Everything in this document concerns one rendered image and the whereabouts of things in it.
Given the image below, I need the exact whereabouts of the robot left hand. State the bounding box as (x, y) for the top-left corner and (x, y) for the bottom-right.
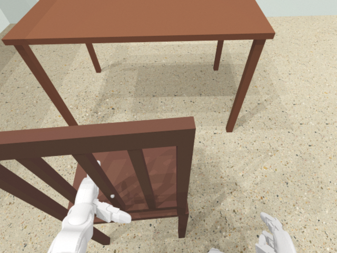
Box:
(74, 160), (131, 223)

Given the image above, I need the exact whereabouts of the left robot forearm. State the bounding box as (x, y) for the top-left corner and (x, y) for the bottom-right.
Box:
(47, 203), (94, 253)

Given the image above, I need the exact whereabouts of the robot right hand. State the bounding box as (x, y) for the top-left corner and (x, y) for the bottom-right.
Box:
(255, 212), (297, 253)

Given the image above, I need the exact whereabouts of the table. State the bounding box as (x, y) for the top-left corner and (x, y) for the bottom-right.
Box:
(2, 0), (275, 132)

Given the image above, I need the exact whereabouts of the chair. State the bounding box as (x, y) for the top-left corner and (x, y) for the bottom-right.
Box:
(0, 116), (196, 245)

